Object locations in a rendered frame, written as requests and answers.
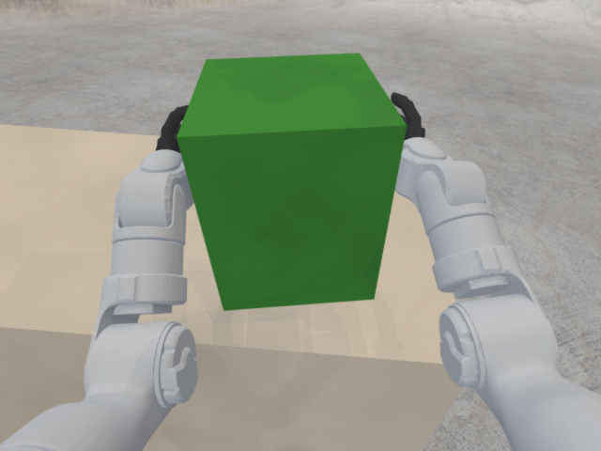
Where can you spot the left robot forearm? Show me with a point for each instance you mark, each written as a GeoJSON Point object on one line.
{"type": "Point", "coordinates": [148, 237]}

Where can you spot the robot left hand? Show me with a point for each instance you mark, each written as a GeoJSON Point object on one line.
{"type": "Point", "coordinates": [168, 139]}

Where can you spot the robot right hand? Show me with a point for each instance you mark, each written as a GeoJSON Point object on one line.
{"type": "Point", "coordinates": [412, 117]}

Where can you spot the left robot upper arm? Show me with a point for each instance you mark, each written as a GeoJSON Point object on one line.
{"type": "Point", "coordinates": [136, 373]}

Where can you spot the right robot upper arm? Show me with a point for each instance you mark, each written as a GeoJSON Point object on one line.
{"type": "Point", "coordinates": [502, 348]}

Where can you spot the pedestal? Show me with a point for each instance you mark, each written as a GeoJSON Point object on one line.
{"type": "Point", "coordinates": [348, 376]}

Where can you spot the carton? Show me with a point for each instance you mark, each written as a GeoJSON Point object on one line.
{"type": "Point", "coordinates": [292, 162]}

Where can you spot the right robot forearm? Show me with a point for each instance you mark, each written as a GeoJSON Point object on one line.
{"type": "Point", "coordinates": [471, 257]}

